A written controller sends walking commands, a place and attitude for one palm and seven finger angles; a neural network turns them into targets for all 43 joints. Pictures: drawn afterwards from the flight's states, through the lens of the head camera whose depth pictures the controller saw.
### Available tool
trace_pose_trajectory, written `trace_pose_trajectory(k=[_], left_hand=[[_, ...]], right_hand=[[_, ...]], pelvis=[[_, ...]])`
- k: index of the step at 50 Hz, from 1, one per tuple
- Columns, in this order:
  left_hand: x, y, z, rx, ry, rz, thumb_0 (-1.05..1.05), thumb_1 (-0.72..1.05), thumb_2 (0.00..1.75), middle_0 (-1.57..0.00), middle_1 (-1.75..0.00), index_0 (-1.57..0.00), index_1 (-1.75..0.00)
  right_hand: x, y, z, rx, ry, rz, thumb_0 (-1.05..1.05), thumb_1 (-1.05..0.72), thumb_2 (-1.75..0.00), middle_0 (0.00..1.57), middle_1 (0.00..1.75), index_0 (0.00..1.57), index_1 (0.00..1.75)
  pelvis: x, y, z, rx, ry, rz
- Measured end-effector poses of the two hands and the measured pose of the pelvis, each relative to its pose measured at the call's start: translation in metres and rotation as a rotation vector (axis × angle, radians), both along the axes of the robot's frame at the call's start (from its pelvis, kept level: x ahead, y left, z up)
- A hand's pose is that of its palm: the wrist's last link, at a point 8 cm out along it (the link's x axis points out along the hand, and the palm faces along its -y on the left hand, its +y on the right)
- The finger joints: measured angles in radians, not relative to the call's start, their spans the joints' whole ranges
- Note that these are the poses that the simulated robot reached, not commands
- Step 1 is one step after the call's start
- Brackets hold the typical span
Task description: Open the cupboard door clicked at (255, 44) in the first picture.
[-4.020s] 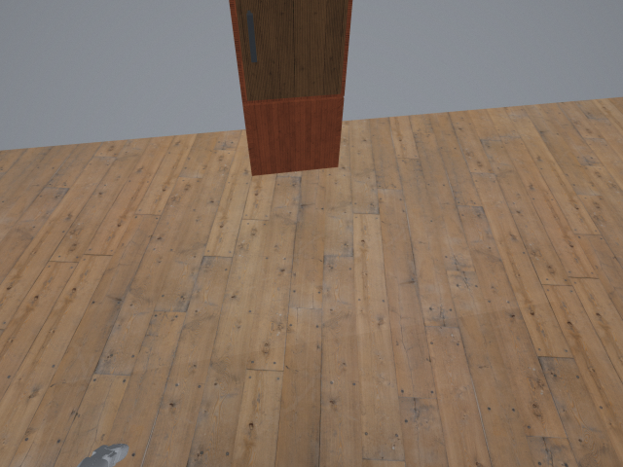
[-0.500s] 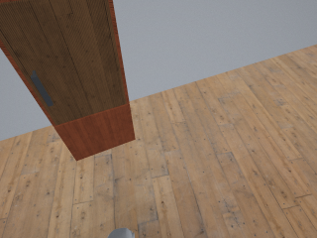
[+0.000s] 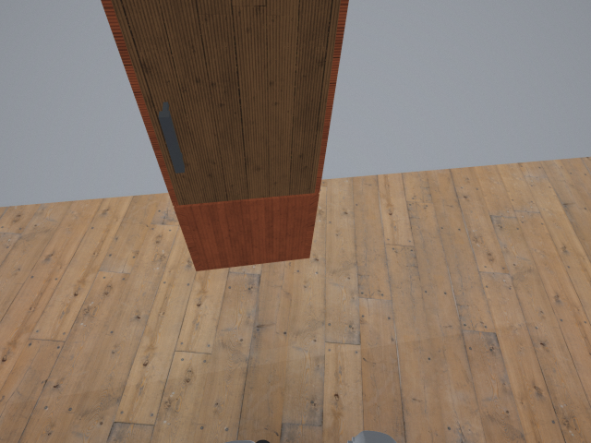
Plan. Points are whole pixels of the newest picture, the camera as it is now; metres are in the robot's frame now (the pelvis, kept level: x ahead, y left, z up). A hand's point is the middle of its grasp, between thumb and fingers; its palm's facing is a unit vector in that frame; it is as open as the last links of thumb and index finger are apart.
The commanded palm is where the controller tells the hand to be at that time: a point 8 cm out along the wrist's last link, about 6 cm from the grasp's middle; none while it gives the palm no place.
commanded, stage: turn to face it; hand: left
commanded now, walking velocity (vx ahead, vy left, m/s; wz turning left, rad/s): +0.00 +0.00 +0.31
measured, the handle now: (173, 138) +0.72 +0.32 -0.08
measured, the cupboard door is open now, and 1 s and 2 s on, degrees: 0 0 0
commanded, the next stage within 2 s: take the last steps up to it in 0.24 s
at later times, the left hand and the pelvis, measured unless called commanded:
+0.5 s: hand out of the picture -0.01 +0.13 -0.15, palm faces +0.22 -0.94 -0.26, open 7.3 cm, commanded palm none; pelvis -0.01 -0.06 +0.01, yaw +11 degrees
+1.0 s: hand out of the picture +0.08 +0.19 -0.17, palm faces +0.22 -0.95 -0.21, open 7.4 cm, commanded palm none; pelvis +0.08 +0.00 +0.00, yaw +11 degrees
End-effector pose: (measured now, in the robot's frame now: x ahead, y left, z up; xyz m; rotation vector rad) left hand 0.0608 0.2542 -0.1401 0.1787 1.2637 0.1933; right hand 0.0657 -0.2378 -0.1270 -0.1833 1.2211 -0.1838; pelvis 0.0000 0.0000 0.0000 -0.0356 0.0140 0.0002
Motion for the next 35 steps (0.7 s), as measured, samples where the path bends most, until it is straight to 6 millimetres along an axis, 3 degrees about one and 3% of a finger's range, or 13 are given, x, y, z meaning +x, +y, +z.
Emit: trace_pose_trajectory(k=[5, 11, 17, 22, 28, 35], left_hand=[[0.006, -0.009, 0.009, 0.025, -0.035, 0.014, 0.00, 0.91, 0.90, -0.20, -0.30, -0.20, -0.30], [0.001, -0.039, 0.015, 0.049, -0.084, 0.031, 0.00, 0.91, 0.90, -0.20, -0.30, -0.20, -0.30], [-0.035, -0.070, 0.025, 0.047, -0.061, 0.085, 0.00, 0.91, 0.90, -0.21, -0.30, -0.20, -0.30], [-0.063, -0.080, 0.026, 0.035, -0.026, 0.139, 0.00, 0.92, 0.90, -0.21, -0.30, -0.21, -0.30], [-0.111, -0.078, 0.022, 0.005, 0.036, 0.229, 0.00, 0.92, 0.90, -0.21, -0.30, -0.21, -0.30], [-0.176, -0.064, 0.000, -0.069, 0.222, 0.334, 0.00, 0.91, 0.90, -0.21, -0.30, -0.20, -0.30]], right_hand=[[0.002, -0.012, -0.005, 0.018, 0.006, 0.015, 0.00, -0.92, -0.90, 0.20, 0.30, 0.21, 0.30], [-0.004, -0.038, -0.023, 0.053, 0.026, 0.032, 0.00, -0.91, -0.90, 0.20, 0.30, 0.21, 0.30], [-0.005, -0.060, -0.025, 0.070, 0.065, 0.060, 0.01, -0.91, -0.90, 0.20, 0.30, 0.20, 0.30], [-0.004, -0.066, -0.020, 0.063, 0.086, 0.104, 0.01, -0.91, -0.90, 0.20, 0.30, 0.20, 0.30], [0.014, -0.052, -0.015, 0.051, 0.111, 0.197, 0.01, -0.91, -0.90, 0.20, 0.30, 0.20, 0.30], [0.066, -0.001, -0.011, 0.029, -0.005, 0.285, 0.01, -0.91, -0.90, 0.20, 0.30, 0.20, 0.30]], pelvis=[[0.000, -0.012, 0.000, 0.009, -0.003, 0.033], [-0.006, -0.039, -0.007, 0.043, -0.007, 0.072], [-0.010, -0.057, 0.000, 0.064, -0.020, 0.121], [-0.010, -0.063, 0.006, 0.076, -0.020, 0.162], [-0.006, -0.053, 0.007, 0.072, -0.009, 0.205], [0.006, -0.018, -0.004, 0.038, -0.003, 0.217]])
